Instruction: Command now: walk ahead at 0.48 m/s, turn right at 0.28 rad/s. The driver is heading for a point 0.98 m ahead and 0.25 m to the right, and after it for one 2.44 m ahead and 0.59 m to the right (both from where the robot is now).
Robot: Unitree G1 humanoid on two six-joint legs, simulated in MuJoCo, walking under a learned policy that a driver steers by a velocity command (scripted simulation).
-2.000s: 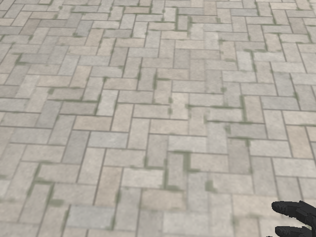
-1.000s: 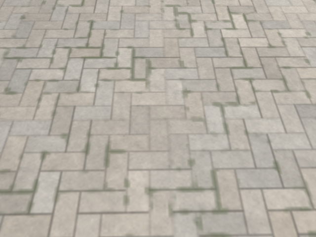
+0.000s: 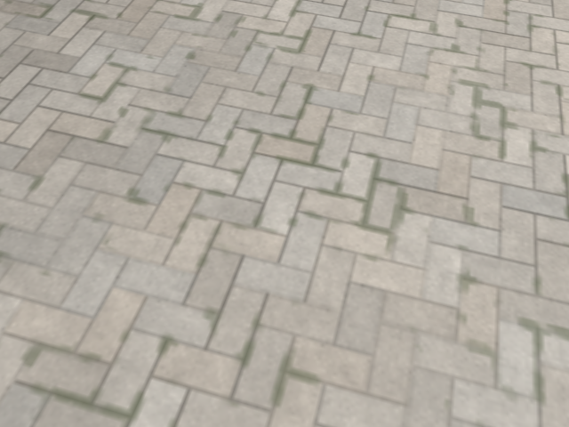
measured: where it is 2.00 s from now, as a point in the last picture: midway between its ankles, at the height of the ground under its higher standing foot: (430, 251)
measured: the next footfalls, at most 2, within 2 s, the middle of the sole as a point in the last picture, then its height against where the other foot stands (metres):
right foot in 0.38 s outside the picture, level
left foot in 0.86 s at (321, 344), level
